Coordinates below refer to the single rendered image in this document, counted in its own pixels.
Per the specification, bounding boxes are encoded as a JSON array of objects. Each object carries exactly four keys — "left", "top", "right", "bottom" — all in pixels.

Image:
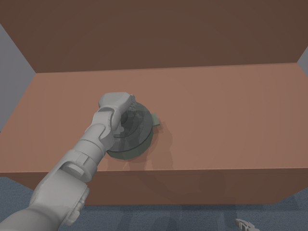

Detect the knob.
[{"left": 120, "top": 112, "right": 128, "bottom": 124}]

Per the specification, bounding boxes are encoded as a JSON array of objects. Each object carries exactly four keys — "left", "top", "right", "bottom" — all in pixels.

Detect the lid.
[{"left": 107, "top": 102, "right": 153, "bottom": 153}]

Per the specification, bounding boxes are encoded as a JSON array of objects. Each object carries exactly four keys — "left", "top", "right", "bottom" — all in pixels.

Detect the left robot upper arm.
[{"left": 0, "top": 169, "right": 90, "bottom": 231}]

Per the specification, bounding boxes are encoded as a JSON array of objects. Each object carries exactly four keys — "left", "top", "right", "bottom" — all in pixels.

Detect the robot left forearm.
[{"left": 29, "top": 105, "right": 121, "bottom": 206}]

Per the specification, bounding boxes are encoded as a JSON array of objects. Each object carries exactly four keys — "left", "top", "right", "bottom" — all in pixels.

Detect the left robot hand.
[{"left": 98, "top": 92, "right": 137, "bottom": 134}]

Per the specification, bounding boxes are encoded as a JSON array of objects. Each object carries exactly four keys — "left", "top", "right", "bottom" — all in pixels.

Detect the table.
[{"left": 0, "top": 0, "right": 308, "bottom": 205}]

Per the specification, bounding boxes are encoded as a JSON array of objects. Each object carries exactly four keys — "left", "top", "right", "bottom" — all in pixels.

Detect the pot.
[{"left": 106, "top": 113, "right": 160, "bottom": 160}]

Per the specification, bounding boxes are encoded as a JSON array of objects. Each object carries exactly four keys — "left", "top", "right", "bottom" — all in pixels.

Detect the right robot hand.
[{"left": 235, "top": 219, "right": 260, "bottom": 231}]

